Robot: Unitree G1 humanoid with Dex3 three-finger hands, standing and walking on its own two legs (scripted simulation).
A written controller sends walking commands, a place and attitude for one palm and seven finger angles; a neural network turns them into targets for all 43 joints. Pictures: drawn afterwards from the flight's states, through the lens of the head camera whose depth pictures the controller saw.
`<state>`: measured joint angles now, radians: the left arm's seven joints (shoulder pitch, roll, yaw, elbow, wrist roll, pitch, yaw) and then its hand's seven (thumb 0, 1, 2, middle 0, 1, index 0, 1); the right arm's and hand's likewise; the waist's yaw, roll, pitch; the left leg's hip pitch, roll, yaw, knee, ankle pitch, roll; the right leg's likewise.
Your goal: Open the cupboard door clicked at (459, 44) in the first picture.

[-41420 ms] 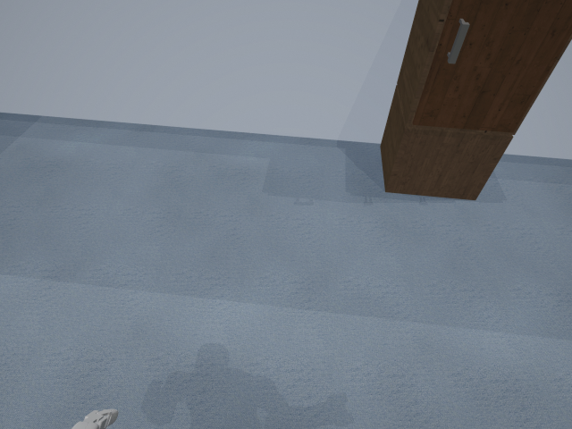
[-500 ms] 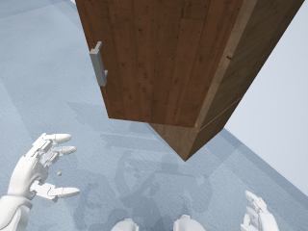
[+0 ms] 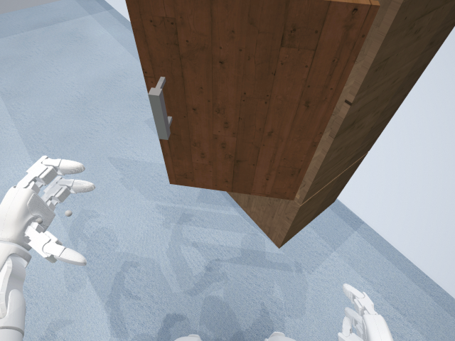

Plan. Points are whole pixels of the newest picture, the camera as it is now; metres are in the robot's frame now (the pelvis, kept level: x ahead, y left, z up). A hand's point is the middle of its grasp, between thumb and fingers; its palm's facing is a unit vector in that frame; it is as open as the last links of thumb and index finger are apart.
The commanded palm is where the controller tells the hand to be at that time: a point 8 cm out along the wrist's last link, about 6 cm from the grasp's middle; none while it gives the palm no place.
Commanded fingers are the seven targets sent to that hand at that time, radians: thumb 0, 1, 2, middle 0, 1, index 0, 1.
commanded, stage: raise the hand with hooked fingers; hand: left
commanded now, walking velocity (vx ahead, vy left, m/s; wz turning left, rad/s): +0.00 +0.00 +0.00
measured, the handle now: (163, 109) +0.57 +0.19 +0.05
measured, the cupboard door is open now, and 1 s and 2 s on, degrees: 44 44 44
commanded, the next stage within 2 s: move the hooked fingers beside the handle in 0.52 s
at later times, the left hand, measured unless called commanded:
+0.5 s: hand (77, 214) +0.28 +0.26 +0.08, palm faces -0.04 -1.00 -0.05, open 14.0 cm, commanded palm +0.26 +0.31 +0.08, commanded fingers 0.00 -0.50 0.30 -0.30 -1.20 -0.30 -1.20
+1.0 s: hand (100, 177) +0.36 +0.25 +0.08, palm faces -0.08 -1.00 -0.02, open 14.0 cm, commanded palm +0.33 +0.30 +0.07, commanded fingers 0.00 -0.50 0.30 -0.30 -1.20 -0.30 -1.20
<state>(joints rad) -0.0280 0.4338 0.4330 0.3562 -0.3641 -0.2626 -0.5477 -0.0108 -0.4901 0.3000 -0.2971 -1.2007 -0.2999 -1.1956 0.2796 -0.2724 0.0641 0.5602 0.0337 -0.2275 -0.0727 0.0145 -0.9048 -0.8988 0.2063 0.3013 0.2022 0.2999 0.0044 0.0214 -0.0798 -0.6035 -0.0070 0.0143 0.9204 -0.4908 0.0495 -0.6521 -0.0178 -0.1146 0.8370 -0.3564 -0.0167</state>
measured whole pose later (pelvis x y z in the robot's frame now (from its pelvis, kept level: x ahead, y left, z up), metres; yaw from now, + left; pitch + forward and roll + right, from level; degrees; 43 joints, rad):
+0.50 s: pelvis -0.01 -0.01 +0.00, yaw +0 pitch +9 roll -2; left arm -0.05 0.44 0.44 0.43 -0.36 -0.26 -0.57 -0.01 -0.50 0.30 -0.30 -1.20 -0.30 -1.20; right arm 0.30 -0.29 0.05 0.55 0.04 -0.21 -0.07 0.02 -0.91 -0.90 0.20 0.30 0.20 0.30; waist -0.01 0.02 -0.08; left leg -0.58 0.00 0.02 0.88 -0.46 0.04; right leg -0.64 -0.01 -0.11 0.81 -0.33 -0.03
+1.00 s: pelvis -0.01 -0.02 +0.00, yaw -1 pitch +13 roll -1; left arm -0.36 0.53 0.46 0.73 -0.31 -0.26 -0.60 -0.01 -0.50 0.30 -0.30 -1.20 -0.30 -1.20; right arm 0.31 -0.30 0.06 0.58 0.04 -0.18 -0.08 0.01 -0.91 -0.90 0.20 0.30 0.20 0.30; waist -0.05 0.01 -0.08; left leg -0.67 0.01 0.02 0.92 -0.47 0.03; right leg -0.73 0.00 -0.11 0.85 -0.34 -0.05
